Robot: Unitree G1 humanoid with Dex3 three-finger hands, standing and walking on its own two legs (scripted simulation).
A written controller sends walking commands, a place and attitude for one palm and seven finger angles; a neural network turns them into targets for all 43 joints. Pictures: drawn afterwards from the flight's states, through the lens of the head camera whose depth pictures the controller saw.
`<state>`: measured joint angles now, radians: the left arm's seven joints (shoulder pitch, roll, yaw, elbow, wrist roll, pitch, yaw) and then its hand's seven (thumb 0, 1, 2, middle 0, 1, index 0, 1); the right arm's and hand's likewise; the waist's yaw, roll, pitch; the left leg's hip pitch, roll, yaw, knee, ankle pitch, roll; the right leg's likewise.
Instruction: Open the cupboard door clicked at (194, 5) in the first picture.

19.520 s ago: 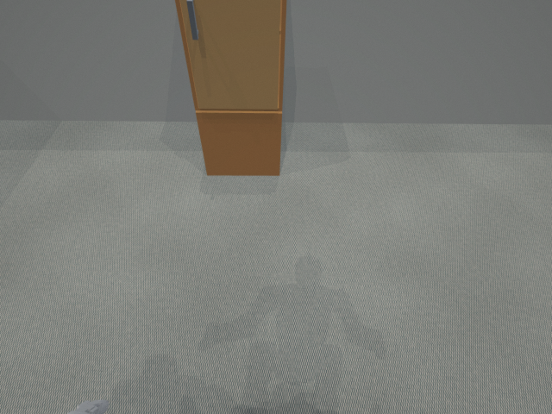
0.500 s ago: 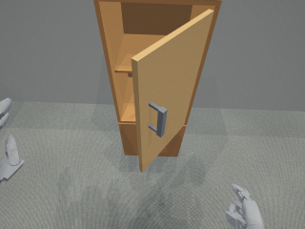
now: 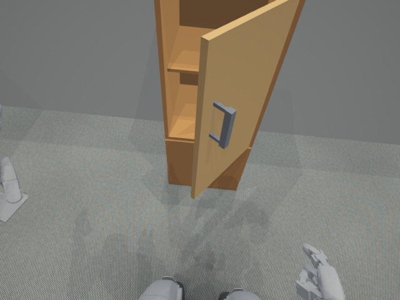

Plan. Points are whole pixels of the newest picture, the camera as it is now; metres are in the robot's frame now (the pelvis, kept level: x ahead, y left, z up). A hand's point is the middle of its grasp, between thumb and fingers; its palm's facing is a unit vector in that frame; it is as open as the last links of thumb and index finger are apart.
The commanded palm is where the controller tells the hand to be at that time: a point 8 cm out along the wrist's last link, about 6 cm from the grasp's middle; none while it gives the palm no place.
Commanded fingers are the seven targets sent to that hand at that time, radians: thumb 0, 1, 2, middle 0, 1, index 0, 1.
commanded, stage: step back with the hand held close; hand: left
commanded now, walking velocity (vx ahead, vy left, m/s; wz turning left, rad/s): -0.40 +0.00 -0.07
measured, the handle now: (220, 125) +0.50 -0.02 +0.05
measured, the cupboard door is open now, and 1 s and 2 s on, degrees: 52 52 52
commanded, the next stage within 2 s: stop stepping back and stand still in 0.20 s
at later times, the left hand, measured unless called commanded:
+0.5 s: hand (7, 252) +0.14 +0.23 +0.18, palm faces +0.28 -0.85 -0.45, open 7.4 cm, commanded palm +0.07 +0.28 +0.20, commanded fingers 0.00 0.90 0.90 -0.20 -0.30 -0.20 -0.30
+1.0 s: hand out of the picture +0.07 +0.23 +0.18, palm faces +0.35 -0.83 -0.43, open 7.4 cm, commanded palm +0.01 +0.29 +0.20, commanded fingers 0.00 0.90 0.90 -0.20 -0.30 -0.20 -0.30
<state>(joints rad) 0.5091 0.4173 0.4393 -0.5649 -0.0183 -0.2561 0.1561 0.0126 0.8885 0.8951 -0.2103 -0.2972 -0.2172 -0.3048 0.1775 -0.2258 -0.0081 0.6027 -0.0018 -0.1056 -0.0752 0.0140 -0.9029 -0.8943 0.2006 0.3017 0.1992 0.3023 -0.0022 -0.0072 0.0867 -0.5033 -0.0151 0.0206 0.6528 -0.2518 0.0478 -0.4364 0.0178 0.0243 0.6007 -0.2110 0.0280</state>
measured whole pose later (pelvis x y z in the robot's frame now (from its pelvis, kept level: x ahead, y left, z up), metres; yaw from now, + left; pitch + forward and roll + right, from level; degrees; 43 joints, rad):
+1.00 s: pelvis -0.16 +0.00 +0.02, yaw -5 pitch +0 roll +1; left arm 0.53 0.37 0.37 -0.44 -0.02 -0.21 0.16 0.01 0.89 0.90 -0.21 -0.30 -0.22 -0.30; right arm 0.29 -0.25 -0.02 0.67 -0.01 -0.15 -0.09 0.02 -0.90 -0.89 0.20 0.30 0.20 0.30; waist -0.02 0.00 -0.04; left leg -0.21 0.06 0.03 0.48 -0.27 0.01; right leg -0.25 0.01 -0.09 0.54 -0.29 -0.06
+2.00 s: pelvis -0.18 +0.06 +0.03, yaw -6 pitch +0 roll -1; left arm 0.55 0.38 0.39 -0.43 -0.03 -0.19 0.15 0.01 0.89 0.89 -0.21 -0.30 -0.22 -0.30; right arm 0.21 -0.20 0.01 0.62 0.00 -0.12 -0.07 0.01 -0.90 -0.89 0.20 0.30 0.20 0.30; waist 0.00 0.01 0.04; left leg -0.23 0.01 0.06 0.43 -0.21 0.02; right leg -0.22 -0.03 -0.07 0.37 -0.15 0.01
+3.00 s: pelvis -0.18 +0.03 +0.03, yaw -4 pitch -2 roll +0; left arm 0.18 0.16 0.02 1.12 0.01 -0.01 0.02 0.00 0.91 0.89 -0.20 -0.29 -0.21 -0.30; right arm 0.25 -0.16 0.00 1.13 -0.02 0.01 -0.02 0.01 -0.91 -0.89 0.20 0.30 0.19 0.30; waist -0.01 0.02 0.05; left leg -0.17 0.01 0.03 0.40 -0.20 0.00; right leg -0.20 -0.03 -0.09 0.41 -0.19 -0.01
